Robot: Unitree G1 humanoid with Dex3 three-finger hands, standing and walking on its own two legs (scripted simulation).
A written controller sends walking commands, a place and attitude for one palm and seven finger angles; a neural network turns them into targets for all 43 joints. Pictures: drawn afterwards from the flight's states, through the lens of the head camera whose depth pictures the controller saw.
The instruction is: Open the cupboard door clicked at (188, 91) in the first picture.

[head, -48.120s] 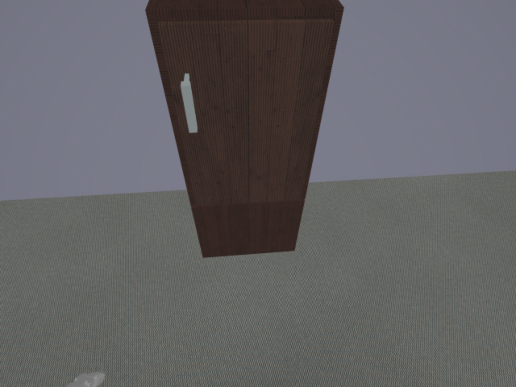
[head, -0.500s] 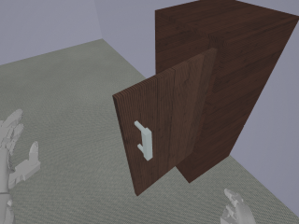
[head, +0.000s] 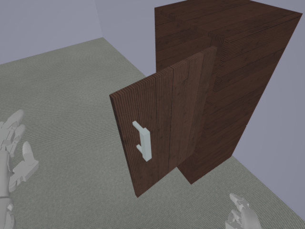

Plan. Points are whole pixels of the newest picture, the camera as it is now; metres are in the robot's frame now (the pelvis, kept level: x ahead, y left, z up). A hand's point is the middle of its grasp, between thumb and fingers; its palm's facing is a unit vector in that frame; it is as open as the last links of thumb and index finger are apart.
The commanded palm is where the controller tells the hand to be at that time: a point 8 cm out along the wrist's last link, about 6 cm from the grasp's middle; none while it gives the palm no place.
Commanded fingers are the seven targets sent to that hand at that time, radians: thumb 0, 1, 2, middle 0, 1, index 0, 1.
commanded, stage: step back with the hand held close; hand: left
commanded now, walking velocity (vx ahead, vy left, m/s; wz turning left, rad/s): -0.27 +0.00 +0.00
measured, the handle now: (141, 141) +0.34 +0.08 +0.04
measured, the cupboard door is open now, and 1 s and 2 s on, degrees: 96 96 96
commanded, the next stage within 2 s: stop stepping back and stand still in 1.12 s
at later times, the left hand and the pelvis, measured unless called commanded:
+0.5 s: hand (5, 190) +0.14 +0.29 +0.15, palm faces +0.36 -0.79 -0.49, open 7.4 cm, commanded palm +0.08 +0.33 +0.17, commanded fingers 0.00 0.90 0.90 -0.20 -0.30 -0.20 -0.30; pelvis -0.07 +0.03 -0.01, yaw -1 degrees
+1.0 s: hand out of the picture +0.06 +0.33 +0.15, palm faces +0.47 -0.76 -0.44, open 7.4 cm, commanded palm -0.02 +0.35 +0.17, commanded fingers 0.00 0.90 0.90 -0.20 -0.30 -0.20 -0.30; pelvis -0.14 +0.04 -0.01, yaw +3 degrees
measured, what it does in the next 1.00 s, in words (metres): walks backwards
